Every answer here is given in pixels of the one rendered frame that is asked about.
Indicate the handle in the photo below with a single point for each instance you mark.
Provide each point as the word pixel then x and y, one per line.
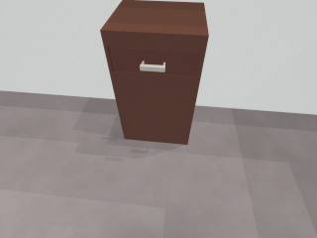
pixel 152 67

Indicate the drawer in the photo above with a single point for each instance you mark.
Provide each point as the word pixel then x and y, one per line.
pixel 184 63

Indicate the cabinet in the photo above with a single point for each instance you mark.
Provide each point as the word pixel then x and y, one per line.
pixel 156 107

